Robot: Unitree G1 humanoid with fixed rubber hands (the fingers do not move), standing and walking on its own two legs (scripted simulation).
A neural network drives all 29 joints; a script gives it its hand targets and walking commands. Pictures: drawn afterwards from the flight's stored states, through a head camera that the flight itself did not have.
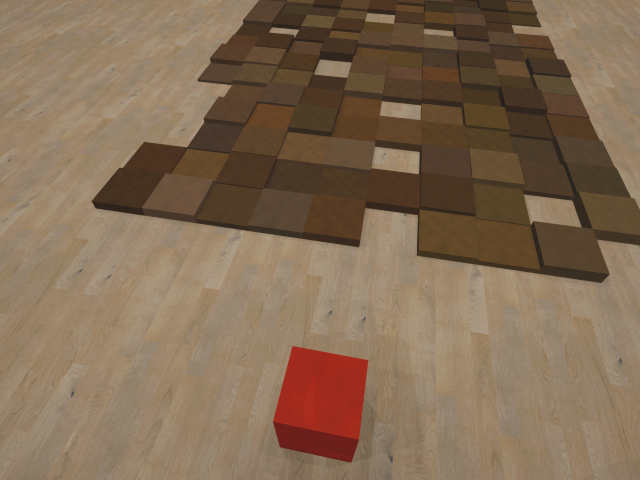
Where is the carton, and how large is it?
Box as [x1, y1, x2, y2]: [273, 346, 367, 462]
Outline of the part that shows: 292,346 273,420 279,445 281,447 350,462 358,440 367,360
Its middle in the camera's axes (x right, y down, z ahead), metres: +0.00 +0.46 +1.09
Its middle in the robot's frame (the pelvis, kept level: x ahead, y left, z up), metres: +0.41 +0.01 -0.65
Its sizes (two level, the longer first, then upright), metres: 0.210 0.200 0.250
